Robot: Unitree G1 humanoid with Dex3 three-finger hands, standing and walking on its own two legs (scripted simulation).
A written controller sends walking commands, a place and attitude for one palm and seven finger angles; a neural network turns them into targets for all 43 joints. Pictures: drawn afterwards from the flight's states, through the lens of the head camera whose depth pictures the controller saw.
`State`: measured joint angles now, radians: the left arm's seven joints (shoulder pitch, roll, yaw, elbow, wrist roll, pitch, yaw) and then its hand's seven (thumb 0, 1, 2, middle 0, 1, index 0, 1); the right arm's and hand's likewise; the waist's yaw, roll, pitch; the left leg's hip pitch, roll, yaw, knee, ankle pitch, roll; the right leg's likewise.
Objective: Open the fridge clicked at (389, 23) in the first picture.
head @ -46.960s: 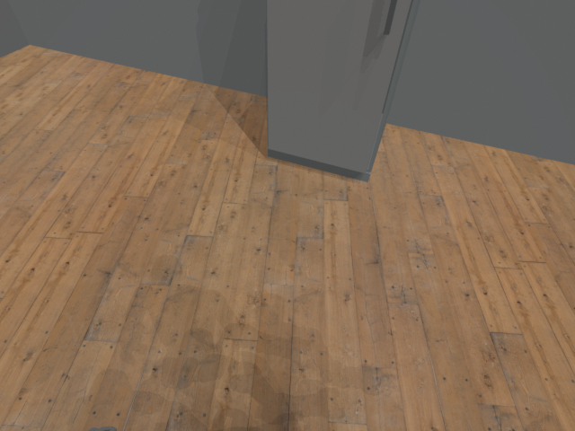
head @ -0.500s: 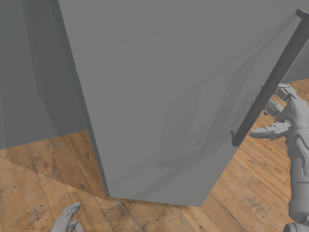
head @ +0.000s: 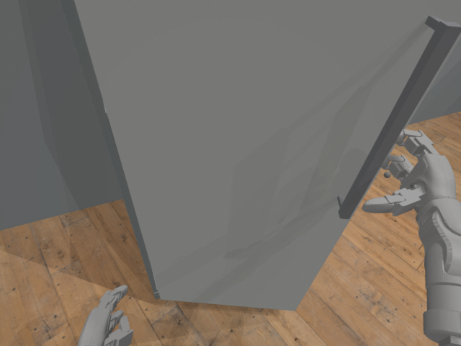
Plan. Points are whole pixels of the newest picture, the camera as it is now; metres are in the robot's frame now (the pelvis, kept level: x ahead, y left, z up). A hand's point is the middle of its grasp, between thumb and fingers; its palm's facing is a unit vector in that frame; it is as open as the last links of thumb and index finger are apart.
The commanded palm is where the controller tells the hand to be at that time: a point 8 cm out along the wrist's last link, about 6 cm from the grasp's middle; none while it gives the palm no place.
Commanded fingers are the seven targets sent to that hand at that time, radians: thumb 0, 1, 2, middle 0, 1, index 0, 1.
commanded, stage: move the hooked fingers beside the handle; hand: right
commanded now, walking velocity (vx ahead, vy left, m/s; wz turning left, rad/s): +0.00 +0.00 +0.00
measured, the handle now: (378, 140) +0.42 -0.23 +0.20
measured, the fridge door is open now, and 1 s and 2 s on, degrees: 27 28 28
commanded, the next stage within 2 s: none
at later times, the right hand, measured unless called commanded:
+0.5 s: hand (392, 175) +0.35 -0.23 +0.18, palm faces +0.07 +1.00 -0.02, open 14.0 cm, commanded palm +0.32 -0.29 +0.18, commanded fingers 0.00 0.50 -0.30 0.30 1.20 0.30 1.20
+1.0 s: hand (404, 178) +0.35 -0.26 +0.18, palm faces +0.08 +1.00 -0.03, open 14.0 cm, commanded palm +0.32 -0.31 +0.18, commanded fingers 0.00 0.50 -0.30 0.30 1.20 0.30 1.20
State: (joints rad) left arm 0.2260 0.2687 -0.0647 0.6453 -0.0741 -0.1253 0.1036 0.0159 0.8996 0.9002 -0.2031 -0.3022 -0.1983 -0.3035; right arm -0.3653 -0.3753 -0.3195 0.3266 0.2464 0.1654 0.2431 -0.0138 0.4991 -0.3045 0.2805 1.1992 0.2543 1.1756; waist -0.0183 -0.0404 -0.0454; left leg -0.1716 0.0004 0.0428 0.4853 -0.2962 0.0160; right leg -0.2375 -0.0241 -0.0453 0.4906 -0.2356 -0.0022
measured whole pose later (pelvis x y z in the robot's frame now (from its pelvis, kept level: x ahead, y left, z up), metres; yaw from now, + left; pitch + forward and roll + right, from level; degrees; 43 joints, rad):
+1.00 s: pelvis +0.00 +0.00 +0.00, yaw +0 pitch +0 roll +0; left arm 0.26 0.28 -0.07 0.64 -0.08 -0.13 0.11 0.02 0.90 0.90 -0.20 -0.30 -0.20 -0.30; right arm -0.37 -0.46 -0.39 0.42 0.26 0.14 0.33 -0.01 0.50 -0.30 0.30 1.20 0.30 1.20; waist 0.00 -0.04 -0.05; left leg -0.19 0.00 0.04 0.49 -0.29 0.02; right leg -0.26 -0.03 -0.05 0.50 -0.24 0.00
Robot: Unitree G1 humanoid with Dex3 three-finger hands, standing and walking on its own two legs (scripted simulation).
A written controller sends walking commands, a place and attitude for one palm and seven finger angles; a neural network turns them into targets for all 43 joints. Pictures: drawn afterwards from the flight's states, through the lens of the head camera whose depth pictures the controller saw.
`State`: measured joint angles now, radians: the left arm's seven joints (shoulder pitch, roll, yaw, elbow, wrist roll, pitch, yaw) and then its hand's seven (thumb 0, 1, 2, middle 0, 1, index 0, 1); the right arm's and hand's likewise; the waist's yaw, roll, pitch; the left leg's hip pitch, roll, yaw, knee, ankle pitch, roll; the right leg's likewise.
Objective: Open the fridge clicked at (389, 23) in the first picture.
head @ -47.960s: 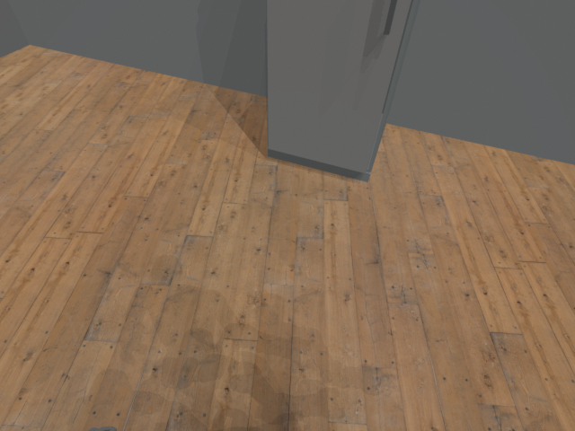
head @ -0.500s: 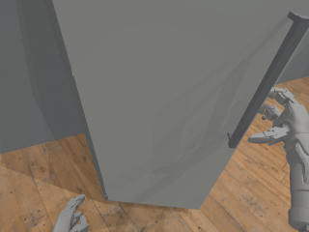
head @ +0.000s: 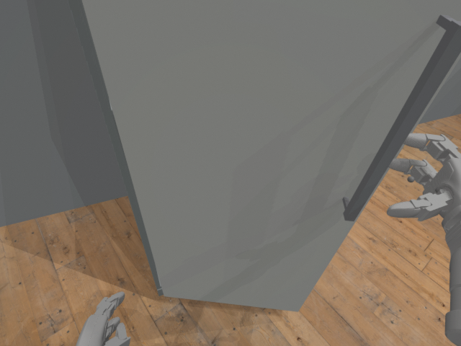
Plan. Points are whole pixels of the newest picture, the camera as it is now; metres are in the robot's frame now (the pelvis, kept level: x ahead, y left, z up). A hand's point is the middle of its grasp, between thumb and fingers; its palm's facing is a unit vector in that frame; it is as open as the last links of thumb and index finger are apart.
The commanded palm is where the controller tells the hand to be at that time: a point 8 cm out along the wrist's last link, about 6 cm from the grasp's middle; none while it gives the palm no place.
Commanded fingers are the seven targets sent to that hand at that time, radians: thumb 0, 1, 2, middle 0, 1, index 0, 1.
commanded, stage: move the hooked fingers beside the handle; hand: right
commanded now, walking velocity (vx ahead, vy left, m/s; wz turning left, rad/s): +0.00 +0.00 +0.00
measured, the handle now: (385, 141) +0.41 -0.23 +0.20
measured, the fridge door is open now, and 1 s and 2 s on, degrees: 28 28 28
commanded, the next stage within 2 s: feel for the door with the fingertips in 1.38 s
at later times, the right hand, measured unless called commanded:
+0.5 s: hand (425, 180) +0.35 -0.28 +0.17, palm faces +0.08 +1.00 -0.03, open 14.0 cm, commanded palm +0.32 -0.33 +0.18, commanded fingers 0.00 0.50 -0.30 0.30 1.20 0.30 1.20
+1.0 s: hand (428, 183) +0.35 -0.29 +0.17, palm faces +0.08 +1.00 -0.04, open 14.0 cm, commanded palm +0.31 -0.33 +0.18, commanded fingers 0.00 0.50 -0.30 0.30 1.20 0.30 1.20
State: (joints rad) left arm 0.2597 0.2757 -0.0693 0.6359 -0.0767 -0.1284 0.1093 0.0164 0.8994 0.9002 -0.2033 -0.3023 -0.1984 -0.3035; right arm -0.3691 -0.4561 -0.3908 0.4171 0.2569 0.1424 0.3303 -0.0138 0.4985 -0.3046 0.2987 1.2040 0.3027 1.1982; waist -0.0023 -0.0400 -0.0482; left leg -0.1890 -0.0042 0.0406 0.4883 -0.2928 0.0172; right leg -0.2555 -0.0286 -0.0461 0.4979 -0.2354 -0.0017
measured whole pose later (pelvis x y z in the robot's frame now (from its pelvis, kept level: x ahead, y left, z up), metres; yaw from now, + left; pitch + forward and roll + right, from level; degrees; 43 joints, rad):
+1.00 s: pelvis +0.00 -0.01 +0.00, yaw +0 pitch +1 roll +1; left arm 0.27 0.28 -0.08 0.61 -0.07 -0.14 0.10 0.02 0.90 0.90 -0.20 -0.30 -0.20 -0.30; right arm -0.38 -0.51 -0.44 0.47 0.26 0.11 0.41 -0.01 0.50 -0.30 0.30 1.20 0.30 1.20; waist 0.00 -0.04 -0.05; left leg -0.22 0.00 0.04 0.50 -0.30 0.01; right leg -0.30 -0.02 -0.04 0.53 -0.25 -0.01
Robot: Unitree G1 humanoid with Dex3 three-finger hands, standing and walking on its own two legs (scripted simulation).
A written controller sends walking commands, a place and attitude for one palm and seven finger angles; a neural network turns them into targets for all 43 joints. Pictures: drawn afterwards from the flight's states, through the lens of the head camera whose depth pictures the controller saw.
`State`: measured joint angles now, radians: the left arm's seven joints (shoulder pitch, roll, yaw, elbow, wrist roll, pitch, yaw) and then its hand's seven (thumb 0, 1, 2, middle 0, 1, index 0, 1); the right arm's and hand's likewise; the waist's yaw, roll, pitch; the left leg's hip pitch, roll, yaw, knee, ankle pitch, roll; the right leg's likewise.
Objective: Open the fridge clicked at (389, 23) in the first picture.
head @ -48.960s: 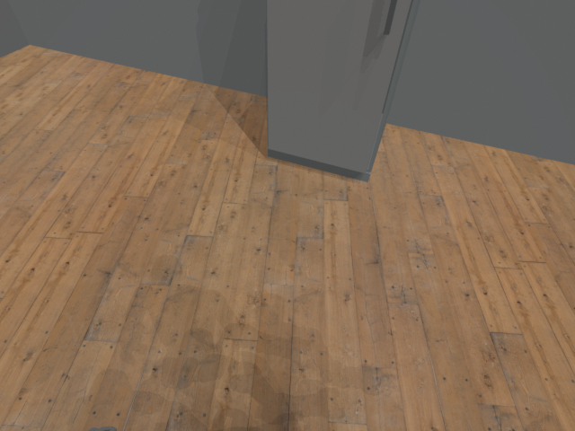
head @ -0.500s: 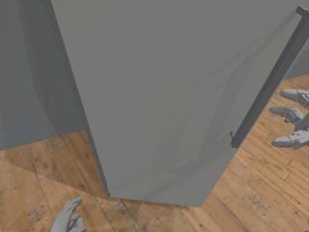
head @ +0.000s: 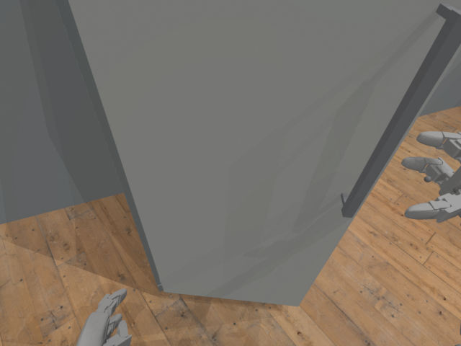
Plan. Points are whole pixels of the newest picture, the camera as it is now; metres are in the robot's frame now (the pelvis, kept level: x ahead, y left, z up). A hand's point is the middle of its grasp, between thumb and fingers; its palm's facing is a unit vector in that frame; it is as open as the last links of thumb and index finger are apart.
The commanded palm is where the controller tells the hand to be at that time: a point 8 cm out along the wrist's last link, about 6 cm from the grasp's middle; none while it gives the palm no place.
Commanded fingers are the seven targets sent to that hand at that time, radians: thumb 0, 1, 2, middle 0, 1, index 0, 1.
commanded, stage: move the hooked fingers beside the handle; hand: right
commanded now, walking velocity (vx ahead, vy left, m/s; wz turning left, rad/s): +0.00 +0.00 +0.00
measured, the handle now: (384, 136) +0.41 -0.22 +0.20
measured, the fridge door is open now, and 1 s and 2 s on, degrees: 28 28 27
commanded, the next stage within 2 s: feel for the door with the fingertips in 0.38 s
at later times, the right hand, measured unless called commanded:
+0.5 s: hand (421, 176) +0.35 -0.27 +0.18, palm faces +0.07 +1.00 -0.03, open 14.0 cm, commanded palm +0.31 -0.32 +0.18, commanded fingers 0.00 0.50 -0.30 0.30 1.20 0.30 1.20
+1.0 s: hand (397, 173) +0.35 -0.23 +0.18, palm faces +0.06 +1.00 -0.02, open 14.0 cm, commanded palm +0.32 -0.29 +0.18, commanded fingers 0.00 0.50 -0.30 0.30 1.20 0.30 1.20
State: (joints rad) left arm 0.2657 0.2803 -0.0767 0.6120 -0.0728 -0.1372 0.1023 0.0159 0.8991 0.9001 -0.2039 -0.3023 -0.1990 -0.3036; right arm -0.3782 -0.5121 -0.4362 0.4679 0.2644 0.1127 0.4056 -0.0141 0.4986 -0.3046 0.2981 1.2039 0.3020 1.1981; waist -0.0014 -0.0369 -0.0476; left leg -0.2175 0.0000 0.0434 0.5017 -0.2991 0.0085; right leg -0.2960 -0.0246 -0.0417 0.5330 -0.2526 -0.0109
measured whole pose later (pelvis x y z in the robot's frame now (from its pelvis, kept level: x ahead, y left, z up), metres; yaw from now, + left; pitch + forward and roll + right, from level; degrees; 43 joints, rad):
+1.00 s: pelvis +0.00 +0.01 +0.00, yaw +0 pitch +0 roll +0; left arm 0.24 0.27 -0.07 0.63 -0.07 -0.12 0.10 0.02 0.90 0.90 -0.20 -0.30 -0.20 -0.30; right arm -0.35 -0.42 -0.36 0.35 0.26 0.16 0.31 -0.01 0.50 -0.30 0.30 1.20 0.30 1.20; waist 0.00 -0.04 -0.06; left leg -0.19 -0.01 0.04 0.50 -0.30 0.02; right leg -0.26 -0.03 -0.04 0.51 -0.25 0.00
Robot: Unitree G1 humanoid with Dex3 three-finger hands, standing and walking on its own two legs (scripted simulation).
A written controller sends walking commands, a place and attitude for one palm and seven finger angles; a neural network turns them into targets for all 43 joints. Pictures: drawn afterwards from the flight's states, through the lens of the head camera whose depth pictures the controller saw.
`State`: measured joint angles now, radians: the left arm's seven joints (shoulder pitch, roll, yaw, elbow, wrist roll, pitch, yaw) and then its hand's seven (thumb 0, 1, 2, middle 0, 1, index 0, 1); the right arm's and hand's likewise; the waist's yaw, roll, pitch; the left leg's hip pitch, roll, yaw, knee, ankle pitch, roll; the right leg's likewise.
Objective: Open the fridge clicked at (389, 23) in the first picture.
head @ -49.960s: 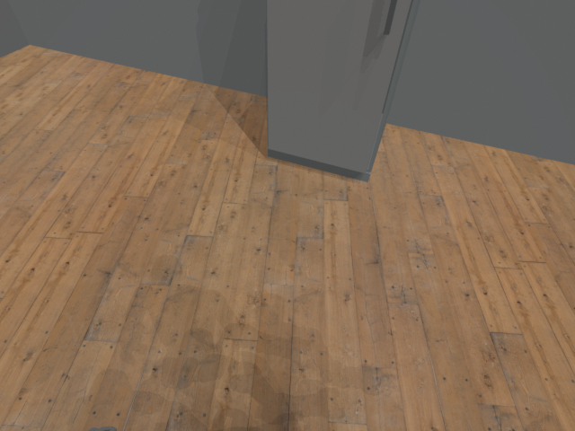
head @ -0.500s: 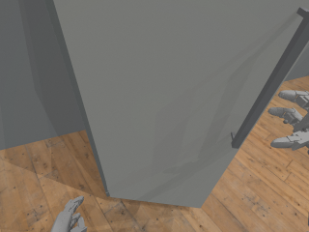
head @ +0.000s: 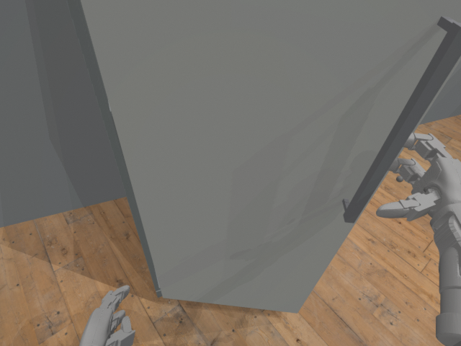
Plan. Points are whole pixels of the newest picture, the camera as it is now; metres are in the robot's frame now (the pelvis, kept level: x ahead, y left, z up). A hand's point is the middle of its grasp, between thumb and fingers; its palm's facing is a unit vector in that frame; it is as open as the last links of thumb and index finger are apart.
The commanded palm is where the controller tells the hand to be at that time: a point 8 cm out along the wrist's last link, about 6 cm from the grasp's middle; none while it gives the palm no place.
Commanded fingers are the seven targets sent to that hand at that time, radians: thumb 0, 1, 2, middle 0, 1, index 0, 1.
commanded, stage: feel for the door with the fingertips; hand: right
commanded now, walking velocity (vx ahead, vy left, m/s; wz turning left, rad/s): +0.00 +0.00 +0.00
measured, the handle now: (386, 143) +0.41 -0.23 +0.20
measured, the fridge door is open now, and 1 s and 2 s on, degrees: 28 27 27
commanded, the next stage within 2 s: slide the fingers in behind the handle in 0.50 s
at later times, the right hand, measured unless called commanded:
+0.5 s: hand (401, 173) +0.36 -0.25 +0.18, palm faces +0.07 +1.00 -0.02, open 13.9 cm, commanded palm +0.34 -0.30 +0.18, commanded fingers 0.00 0.50 -0.30 0.30 1.20 0.30 1.20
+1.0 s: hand (403, 180) +0.34 -0.24 +0.18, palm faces +0.07 +1.00 -0.03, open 14.0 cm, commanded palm +0.32 -0.29 +0.18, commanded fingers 0.00 0.50 -0.30 0.30 1.20 0.30 1.20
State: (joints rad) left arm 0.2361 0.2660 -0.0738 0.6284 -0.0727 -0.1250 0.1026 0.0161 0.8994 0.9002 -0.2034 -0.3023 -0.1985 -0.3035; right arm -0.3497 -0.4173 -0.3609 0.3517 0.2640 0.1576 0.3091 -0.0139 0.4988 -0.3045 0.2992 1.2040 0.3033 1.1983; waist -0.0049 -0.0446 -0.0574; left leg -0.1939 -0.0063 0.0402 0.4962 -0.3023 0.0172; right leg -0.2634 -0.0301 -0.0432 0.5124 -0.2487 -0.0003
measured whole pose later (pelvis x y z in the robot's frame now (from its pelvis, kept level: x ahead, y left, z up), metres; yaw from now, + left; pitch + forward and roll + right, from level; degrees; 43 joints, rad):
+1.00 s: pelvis +0.00 -0.01 +0.00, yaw +0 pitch +0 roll +0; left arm 0.26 0.27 -0.06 0.63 -0.08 -0.11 0.10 0.02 0.90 0.90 -0.20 -0.30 -0.20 -0.30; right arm -0.33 -0.41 -0.36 0.33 0.26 0.15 0.30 -0.01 0.50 -0.30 0.30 1.20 0.30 1.20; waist -0.01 -0.04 -0.05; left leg -0.18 0.00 0.03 0.48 -0.29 0.01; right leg -0.25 -0.03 -0.05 0.50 -0.24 -0.01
